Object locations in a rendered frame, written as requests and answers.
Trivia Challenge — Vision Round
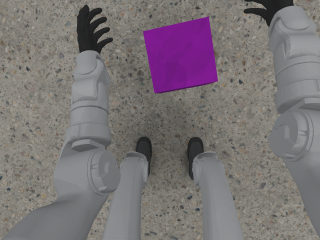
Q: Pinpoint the right robot forearm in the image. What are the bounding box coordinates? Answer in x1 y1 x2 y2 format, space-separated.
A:
268 5 320 114

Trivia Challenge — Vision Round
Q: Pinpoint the robot left upper arm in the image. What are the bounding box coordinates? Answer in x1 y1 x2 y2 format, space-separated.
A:
1 148 121 240

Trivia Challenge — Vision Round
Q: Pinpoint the left robot forearm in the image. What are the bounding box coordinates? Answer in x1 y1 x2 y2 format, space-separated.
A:
53 50 112 183

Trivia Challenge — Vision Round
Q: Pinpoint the carton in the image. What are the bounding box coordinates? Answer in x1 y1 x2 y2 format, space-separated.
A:
143 16 218 94

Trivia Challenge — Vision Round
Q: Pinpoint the right robot hand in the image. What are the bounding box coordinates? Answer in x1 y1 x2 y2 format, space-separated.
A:
243 0 294 27

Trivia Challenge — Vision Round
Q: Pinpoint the left robot hand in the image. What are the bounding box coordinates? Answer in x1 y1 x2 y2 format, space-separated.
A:
76 4 113 54

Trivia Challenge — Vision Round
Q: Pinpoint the robot right upper arm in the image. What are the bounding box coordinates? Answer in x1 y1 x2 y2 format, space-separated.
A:
268 108 320 238

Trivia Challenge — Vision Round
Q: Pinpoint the robot right shin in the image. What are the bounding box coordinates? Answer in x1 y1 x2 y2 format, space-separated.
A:
192 151 225 175

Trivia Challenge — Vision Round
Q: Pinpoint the left robot thigh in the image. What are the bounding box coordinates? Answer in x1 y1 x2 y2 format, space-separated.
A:
101 156 149 240

